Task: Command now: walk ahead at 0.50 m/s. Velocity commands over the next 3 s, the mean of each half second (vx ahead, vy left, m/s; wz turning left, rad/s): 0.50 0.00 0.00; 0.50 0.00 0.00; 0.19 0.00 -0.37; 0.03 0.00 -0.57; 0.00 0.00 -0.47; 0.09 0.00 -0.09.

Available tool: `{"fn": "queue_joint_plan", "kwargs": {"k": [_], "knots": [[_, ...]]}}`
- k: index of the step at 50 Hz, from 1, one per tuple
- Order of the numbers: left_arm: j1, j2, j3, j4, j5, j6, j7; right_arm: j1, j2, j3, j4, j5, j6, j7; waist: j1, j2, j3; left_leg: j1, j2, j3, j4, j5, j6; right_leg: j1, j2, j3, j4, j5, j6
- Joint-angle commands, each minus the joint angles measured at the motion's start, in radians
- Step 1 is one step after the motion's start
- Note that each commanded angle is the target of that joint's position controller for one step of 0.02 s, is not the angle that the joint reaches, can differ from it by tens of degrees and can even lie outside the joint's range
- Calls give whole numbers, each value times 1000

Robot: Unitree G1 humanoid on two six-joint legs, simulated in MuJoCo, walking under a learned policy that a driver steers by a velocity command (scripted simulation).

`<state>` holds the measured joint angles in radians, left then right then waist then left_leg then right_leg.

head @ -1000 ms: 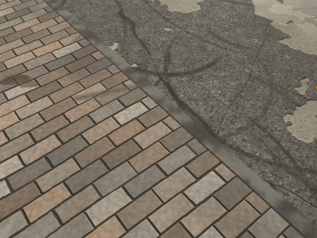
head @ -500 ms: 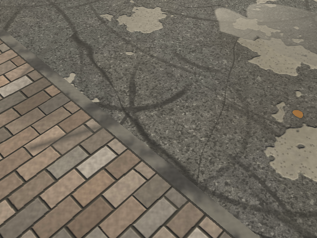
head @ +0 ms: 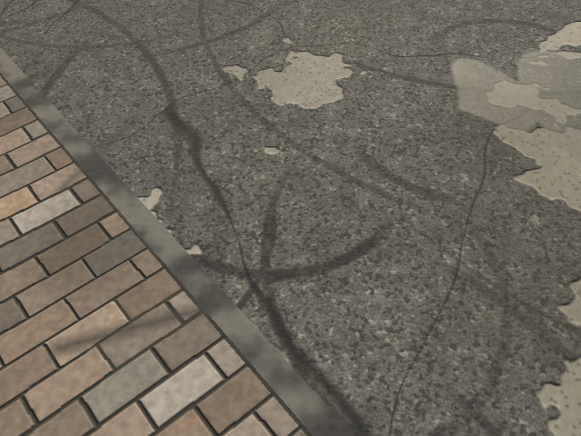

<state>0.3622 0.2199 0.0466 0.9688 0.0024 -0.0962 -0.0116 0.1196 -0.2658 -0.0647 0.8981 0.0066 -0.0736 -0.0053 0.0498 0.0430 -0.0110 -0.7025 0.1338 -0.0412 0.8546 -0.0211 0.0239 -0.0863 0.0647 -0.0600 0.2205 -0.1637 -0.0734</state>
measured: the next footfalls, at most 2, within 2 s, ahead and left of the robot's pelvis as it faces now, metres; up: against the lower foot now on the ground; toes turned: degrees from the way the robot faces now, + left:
left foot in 0.26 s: +0.33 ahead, +0.16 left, +0.00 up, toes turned +3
right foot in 0.82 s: +0.64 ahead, -0.08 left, +0.00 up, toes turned -2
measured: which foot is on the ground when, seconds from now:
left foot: up 0.00-0.24, down 0.26-0.84, up 0.86-1.00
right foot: down 0.00-0.28, up 0.30-0.80, down 0.82-1.00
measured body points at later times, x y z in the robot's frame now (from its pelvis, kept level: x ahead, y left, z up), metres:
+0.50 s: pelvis +0.28 +0.08 +0.00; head +0.30 +0.09 +0.45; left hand +0.40 +0.34 -0.13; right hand +0.31 -0.19 -0.14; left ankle +0.29 +0.15 -0.75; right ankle +0.34 -0.10 -0.67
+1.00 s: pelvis +0.56 +0.00 -0.01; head +0.58 -0.01 +0.44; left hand +0.63 +0.27 -0.13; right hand +0.64 -0.27 -0.15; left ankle +0.54 +0.16 -0.66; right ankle +0.60 -0.08 -0.75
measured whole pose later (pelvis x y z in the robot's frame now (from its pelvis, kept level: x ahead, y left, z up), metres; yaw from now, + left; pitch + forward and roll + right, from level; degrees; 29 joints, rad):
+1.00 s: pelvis +0.56 +0.00 -0.01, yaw +0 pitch +1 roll +0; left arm 0.23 0.23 0.06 0.94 0.00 -0.09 -0.03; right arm 0.22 -0.27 -0.07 0.96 0.02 -0.09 -0.01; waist 0.02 0.03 0.02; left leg -0.53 0.10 -0.02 1.13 -0.30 0.05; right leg -0.26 0.04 -0.06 0.38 -0.14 -0.07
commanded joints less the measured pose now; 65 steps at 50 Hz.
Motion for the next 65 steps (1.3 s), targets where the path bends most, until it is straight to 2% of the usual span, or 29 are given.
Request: {"fn": "queue_joint_plan", "kwargs": {"k": [1,8,10,12,13,14,15,16,17,18,20,23,30,35,38,40,41,42,43,44,45,46,48,51,55,60,63,64,65], "knots": [[0,157,29,-41,-8,-10,15,-79,-25,-2,-63,2,-11,7,-9,-101,58,-2,-15,20,-153,134,-6,-18,-254,132,-117,206,-122],[86,172,41,19,-18,17,25,-234,-31,9,-128,15,-29,45,22,-106,109,-25,-50,38,-322,31,31,181,-329,134,-34,260,-113],[60,186,47,17,-20,24,28,-183,-57,0,-122,16,-35,51,-17,-127,73,88,-81,62,-346,-39,57,199,-335,126,35,424,-94],[18,178,43,7,-17,33,27,54,-124,-38,-51,11,-36,43,-140,-130,-69,435,-148,114,-367,-35,103,135,-267,70,297,697,-55],[17,150,28,-15,-4,32,26,247,-195,-61,-7,0,-35,33,-205,-50,-212,762,2,-56,-336,-18,165,-77,-211,32,592,480,-20],[141,14,-11,-19,-2,10,13,338,-270,-77,19,-5,-29,33,-149,208,-353,1126,246,-539,-431,-202,329,-498,-18,35,979,-157,53],[99,82,3,-6,-23,-18,8,328,-182,-50,15,1,-29,33,-173,173,-372,1124,256,-685,-539,-283,317,-617,-27,189,1120,-396,35],[0,154,22,-42,-48,-33,5,236,-138,-35,2,6,-31,31,-159,129,-219,995,222,-531,-554,-256,265,-689,-85,180,1148,-333,16],[-63,161,24,-59,-49,-37,12,145,-108,-25,-21,2,-33,30,-126,44,-133,834,186,-398,-578,-165,236,-659,-143,147,1102,-235,12],[-95,152,31,-62,-32,-31,20,90,-78,-16,-26,-7,-35,35,-95,-2,-67,694,148,-309,-611,-82,220,-613,-176,134,1037,-174,14],[-49,110,35,-53,-23,-2,24,71,-46,-6,-15,-18,-41,41,-41,33,-43,565,100,-212,-669,-31,206,-503,-212,139,958,-117,16],[-82,87,36,-67,-17,20,29,117,-89,-15,12,-12,-45,28,-29,20,6,513,92,-141,-725,25,224,-539,-226,121,851,-48,41],[-328,67,28,-137,-13,13,13,224,-114,-17,52,1,-30,1,-95,13,61,579,50,-28,-749,44,175,-586,-186,78,462,266,64],[-459,71,17,-185,-24,4,-13,303,-126,-23,97,8,-11,-3,-132,16,102,725,106,-29,-693,49,171,-610,-159,66,332,211,46],[-429,103,24,-192,-26,-7,-28,287,-145,-33,104,12,2,-9,-92,39,79,787,139,-34,-613,192,148,-525,-133,52,289,106,7],[-217,163,58,-129,-20,-9,-23,241,-140,-30,92,13,11,-9,23,41,-47,746,79,20,-377,480,111,-215,-67,-3,259,100,-37],[-23,229,83,-79,-10,-9,-15,236,-108,-15,72,2,11,-9,91,-19,-186,570,23,63,-110,348,76,95,-171,113,296,126,-91],[95,331,106,-54,0,-3,-11,348,11,21,58,-7,-9,2,58,-267,-333,152,-155,93,296,-147,-1,485,-426,572,227,-6,-255],[100,250,79,-52,-7,-1,-13,329,-28,15,74,9,-36,9,69,-282,-390,15,-177,-57,447,-545,8,515,-468,796,90,-102,-277],[4,196,61,-67,-14,-4,-12,234,-109,-7,47,37,-52,14,56,-226,-233,-75,-112,-66,503,-496,30,389,-431,651,79,-126,-219],[-87,160,49,-91,-11,-4,-11,168,-116,-8,31,40,-56,10,30,-153,-139,-62,-55,-37,468,-399,39,233,-391,511,58,-72,-183],[-150,129,38,-99,-4,-5,-15,136,-106,-14,28,28,-50,2,-1,-102,-65,-18,-20,-22,398,-329,37,83,-351,413,20,-1,-164],[-181,97,28,-92,8,-11,-21,173,-67,-19,39,15,-21,-5,-57,-132,-28,99,17,-27,307,-257,33,-66,-299,308,-43,55,-143],[-138,139,33,-66,6,-17,-11,143,-51,-22,21,-3,-3,-16,-77,-105,16,100,8,-1,194,-197,-2,-130,-282,230,-64,352,-169],[-104,167,37,-54,2,4,13,8,-26,-13,-27,-15,-5,-16,-57,-113,10,157,-55,30,-109,-6,-36,-141,-215,116,1,618,-124],[-47,190,51,-39,-19,35,31,-113,-55,-12,-73,-4,5,-10,-20,-142,-3,200,-114,-1,-289,45,-39,-68,-233,196,90,490,-110],[-95,187,59,-61,-29,49,47,-49,-110,-29,-63,-13,-10,-6,-67,-149,-37,299,-115,-23,-399,27,-13,-29,-237,282,204,387,-74],[-109,169,55,-77,-27,53,49,14,-134,-39,-42,-21,-17,-10,-94,-121,-72,417,-104,-11,-466,134,7,-54,-182,270,293,341,-43],[-105,118,39,-110,-11,52,48,92,-195,-52,-38,-42,-21,-20,-103,-8,-185,647,48,-126,-427,449,63,-175,-97,220,499,135,2]]}}
Over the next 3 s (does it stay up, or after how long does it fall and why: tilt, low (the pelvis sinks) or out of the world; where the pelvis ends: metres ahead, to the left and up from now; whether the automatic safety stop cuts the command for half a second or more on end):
stays up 0.76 -0.03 -0.01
